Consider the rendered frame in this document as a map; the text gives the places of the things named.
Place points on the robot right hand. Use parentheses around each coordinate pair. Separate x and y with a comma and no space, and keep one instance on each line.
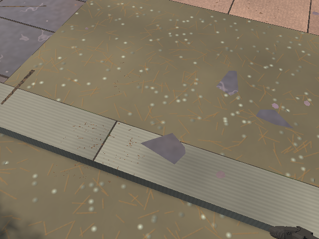
(288,232)

